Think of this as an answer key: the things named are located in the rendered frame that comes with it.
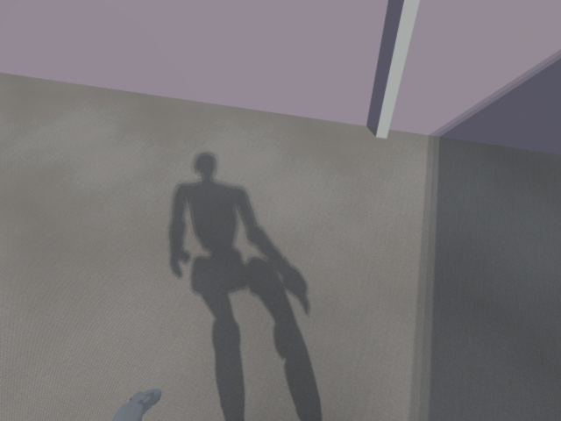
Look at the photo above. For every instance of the left robot hand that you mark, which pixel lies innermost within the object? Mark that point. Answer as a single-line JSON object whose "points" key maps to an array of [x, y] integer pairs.
{"points": [[139, 404]]}

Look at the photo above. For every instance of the panel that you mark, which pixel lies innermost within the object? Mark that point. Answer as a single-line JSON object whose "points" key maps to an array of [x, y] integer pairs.
{"points": [[404, 33]]}

